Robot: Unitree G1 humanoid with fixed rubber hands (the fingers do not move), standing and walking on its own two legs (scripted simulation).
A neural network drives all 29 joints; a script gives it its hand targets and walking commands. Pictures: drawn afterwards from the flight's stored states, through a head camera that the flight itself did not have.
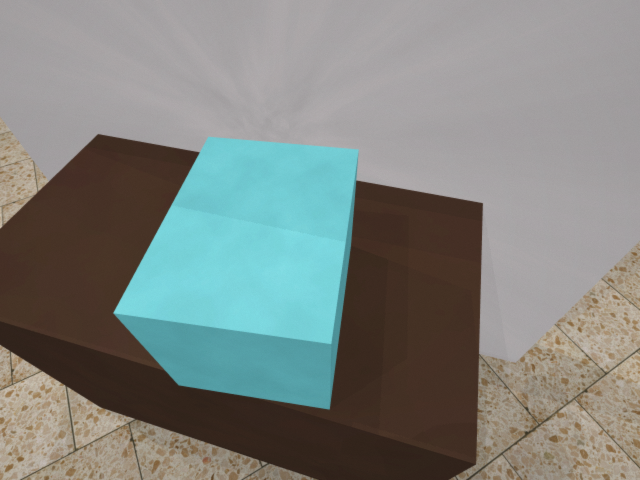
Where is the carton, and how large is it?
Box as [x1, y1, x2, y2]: [113, 137, 358, 409]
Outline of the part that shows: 208,137 113,313 171,377 180,385 329,409 350,248 358,149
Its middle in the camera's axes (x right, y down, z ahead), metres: -0.07 +0.05 +0.56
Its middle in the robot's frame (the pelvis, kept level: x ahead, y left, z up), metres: +0.38 +0.09 +0.01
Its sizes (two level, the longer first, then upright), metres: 0.294 0.224 0.224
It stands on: a pedestal, 0.66 m high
